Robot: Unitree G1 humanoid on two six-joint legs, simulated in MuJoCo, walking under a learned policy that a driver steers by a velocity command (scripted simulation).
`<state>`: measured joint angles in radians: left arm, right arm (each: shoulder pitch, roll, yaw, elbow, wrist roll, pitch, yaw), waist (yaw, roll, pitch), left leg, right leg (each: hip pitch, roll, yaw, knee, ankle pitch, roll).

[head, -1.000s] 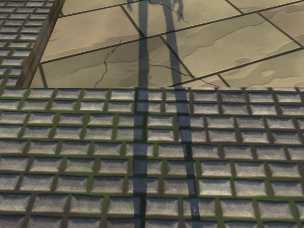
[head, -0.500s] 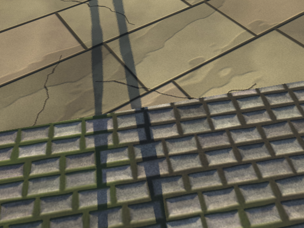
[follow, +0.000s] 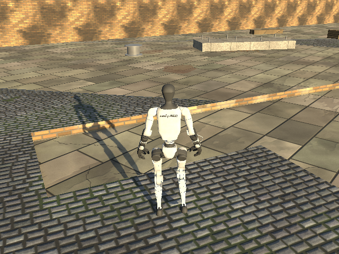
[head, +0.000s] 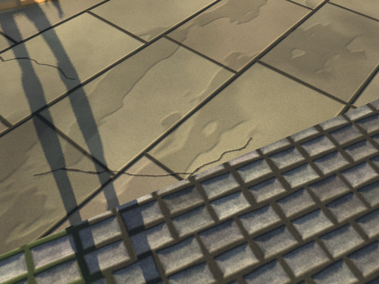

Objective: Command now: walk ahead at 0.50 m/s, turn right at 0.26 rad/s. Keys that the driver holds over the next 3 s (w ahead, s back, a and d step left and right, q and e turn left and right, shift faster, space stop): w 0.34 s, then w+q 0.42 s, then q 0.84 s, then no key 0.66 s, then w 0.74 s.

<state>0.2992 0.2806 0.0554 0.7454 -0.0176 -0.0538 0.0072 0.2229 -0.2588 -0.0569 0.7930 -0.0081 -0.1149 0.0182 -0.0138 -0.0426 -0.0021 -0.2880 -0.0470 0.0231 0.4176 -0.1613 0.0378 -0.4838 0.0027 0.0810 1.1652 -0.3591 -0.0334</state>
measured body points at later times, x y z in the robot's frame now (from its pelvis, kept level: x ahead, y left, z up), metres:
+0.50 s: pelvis +0.26 -0.06 +0.00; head +0.28 -0.07 +0.45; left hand +0.35 +0.18 -0.11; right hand +0.31 -0.31 -0.14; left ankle +0.23 +0.08 -0.65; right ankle +0.28 -0.16 -0.74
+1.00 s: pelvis +0.52 +0.01 -0.01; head +0.54 +0.01 +0.44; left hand +0.51 +0.27 -0.13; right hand +0.73 -0.23 -0.12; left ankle +0.59 +0.10 -0.74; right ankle +0.43 -0.17 -0.64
